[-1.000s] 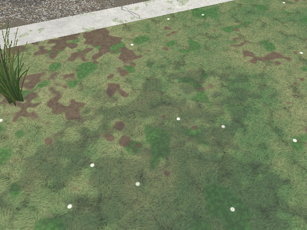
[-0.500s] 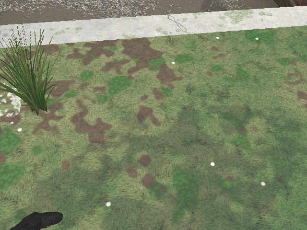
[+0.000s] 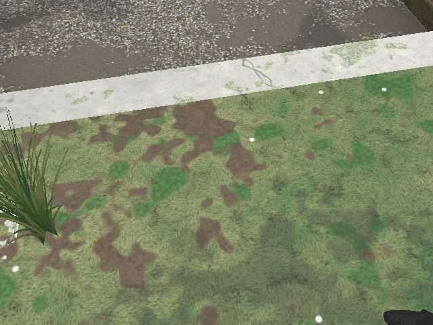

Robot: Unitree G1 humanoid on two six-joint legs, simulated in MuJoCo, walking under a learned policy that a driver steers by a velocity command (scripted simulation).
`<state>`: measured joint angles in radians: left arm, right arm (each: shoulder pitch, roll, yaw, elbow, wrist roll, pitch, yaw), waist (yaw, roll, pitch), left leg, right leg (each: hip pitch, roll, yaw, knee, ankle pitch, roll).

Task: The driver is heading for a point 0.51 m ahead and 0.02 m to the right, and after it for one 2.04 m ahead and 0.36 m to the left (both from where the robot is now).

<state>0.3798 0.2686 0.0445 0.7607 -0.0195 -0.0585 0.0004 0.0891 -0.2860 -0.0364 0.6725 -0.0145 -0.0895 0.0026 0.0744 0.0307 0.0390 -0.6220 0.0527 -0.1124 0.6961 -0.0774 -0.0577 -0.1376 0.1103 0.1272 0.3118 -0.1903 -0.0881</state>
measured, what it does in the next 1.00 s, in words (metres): walks ahead: left foot, then right foot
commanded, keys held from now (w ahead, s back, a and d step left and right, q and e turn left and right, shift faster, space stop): w+e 0.32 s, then w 0.18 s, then w+q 0.50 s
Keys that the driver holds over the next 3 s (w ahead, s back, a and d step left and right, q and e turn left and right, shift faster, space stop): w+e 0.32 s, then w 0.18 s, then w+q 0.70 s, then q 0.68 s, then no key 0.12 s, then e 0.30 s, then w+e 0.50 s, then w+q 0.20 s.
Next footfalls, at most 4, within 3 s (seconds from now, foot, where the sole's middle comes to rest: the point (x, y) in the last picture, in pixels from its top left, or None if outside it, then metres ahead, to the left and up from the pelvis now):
0.18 left None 0.28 0.13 -0.79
0.66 right None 0.47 -0.20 -0.79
1.16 left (243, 231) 0.78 0.03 -0.79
1.64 right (284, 182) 0.99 -0.12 -0.79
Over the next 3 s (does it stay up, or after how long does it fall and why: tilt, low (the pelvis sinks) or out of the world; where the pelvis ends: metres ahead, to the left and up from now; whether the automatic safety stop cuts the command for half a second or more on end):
stays up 1.07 0.01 -0.03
